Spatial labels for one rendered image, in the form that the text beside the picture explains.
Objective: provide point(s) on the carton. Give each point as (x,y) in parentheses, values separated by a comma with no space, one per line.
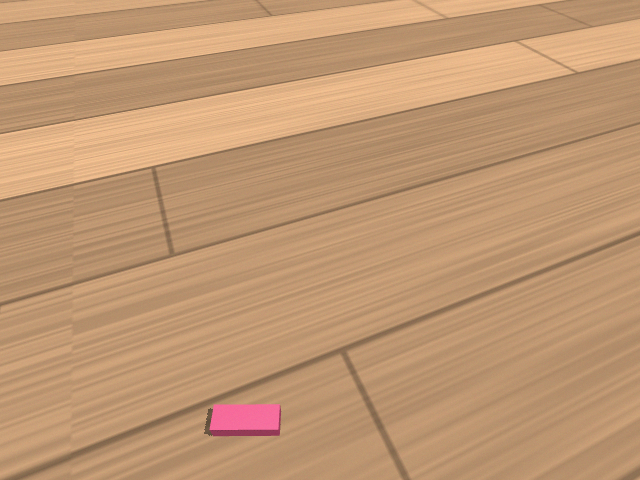
(246,420)

